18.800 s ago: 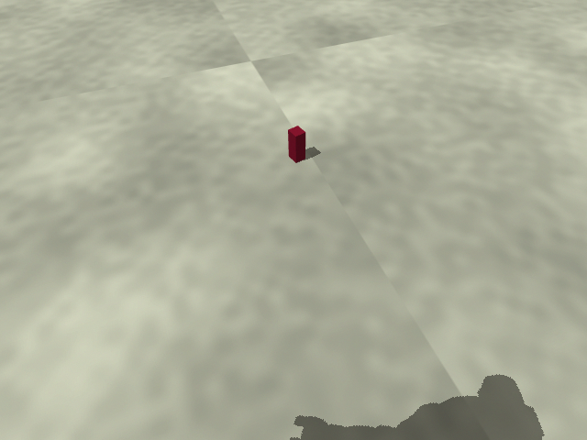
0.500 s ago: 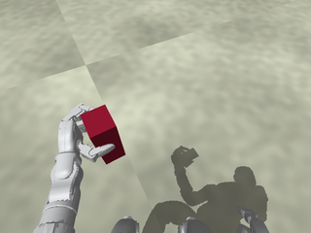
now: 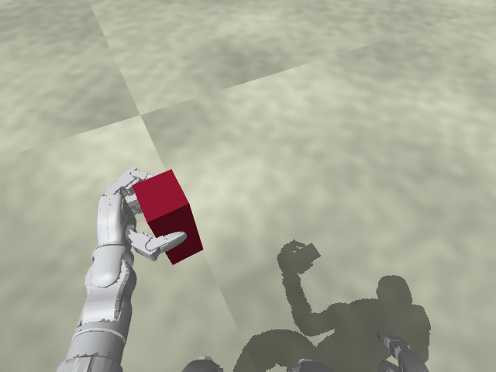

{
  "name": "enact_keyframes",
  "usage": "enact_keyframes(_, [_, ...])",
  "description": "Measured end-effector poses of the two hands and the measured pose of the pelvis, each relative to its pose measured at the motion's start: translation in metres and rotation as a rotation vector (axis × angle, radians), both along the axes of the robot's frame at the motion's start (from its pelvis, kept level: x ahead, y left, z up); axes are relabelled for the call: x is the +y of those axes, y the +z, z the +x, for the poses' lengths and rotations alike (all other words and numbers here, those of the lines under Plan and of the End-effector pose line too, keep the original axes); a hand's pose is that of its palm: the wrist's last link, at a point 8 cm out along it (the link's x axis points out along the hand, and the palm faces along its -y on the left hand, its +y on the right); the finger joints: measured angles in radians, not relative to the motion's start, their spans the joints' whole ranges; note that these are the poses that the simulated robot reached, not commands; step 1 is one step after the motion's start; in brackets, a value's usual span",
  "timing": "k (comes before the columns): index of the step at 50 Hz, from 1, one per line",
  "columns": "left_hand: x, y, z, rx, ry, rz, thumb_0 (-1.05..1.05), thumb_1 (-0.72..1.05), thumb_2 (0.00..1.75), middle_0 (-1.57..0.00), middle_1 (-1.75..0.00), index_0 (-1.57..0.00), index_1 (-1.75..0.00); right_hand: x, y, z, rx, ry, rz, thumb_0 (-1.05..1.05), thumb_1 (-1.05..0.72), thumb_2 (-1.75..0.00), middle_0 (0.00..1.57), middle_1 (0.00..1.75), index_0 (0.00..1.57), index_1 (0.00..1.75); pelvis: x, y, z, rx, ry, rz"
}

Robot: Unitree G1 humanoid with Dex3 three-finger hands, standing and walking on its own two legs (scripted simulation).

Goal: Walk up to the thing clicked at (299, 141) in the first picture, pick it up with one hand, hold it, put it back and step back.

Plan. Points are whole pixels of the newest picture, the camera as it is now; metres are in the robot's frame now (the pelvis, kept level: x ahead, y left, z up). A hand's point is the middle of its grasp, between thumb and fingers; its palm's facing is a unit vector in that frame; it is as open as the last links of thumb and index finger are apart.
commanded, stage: hold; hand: left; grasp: from the side
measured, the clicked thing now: (172, 221) +0.34 +0.14 +0.03
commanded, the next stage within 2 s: none
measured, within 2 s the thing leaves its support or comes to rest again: neither
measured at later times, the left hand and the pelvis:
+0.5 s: hand (152, 216) +0.33 +0.17 +0.06, palm faces +0.12 -0.99 -0.02, open 10.6 cm; pelvis -0.01 +0.00 +0.01, yaw +0 degrees
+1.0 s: hand (152, 215) +0.33 +0.17 +0.07, palm faces +0.13 -0.99 -0.01, open 10.6 cm; pelvis -0.01 +0.00 +0.01, yaw +0 degrees
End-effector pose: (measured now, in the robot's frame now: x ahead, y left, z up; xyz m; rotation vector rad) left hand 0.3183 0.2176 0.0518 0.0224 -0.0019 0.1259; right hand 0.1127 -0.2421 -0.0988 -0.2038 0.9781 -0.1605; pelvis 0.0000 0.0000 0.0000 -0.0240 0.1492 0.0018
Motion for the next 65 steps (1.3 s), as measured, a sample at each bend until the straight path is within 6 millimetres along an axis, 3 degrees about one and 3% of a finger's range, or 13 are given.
enact_keyframes(32, [-0.002, 0.013, -0.017, -0.008, 0.001, -0.007, -0.01, -0.61, 1.02, -0.78, -1.18, -0.8, -1.18, 0.0, 0.011, -0.002, -0.041, 0.005, 0.006, 0.01, -0.91, -0.9, 0.2, 0.3, 0.2, 0.3, -0.001, 0.009, -0.008, -0.048, -0.001, 0.006])
enact_keyframes(65, [0.003, 0.013, -0.013, 0.004, 0.002, -0.003, -0.01, -0.61, 1.02, -0.78, -1.18, -0.79, -1.19, -0.001, 0.012, -0.002, -0.029, -0.005, 0.003, 0.01, -0.91, -0.9, 0.2, 0.3, 0.2, 0.3, 0.0, 0.011, -0.004, -0.046, 0.0, 0.004])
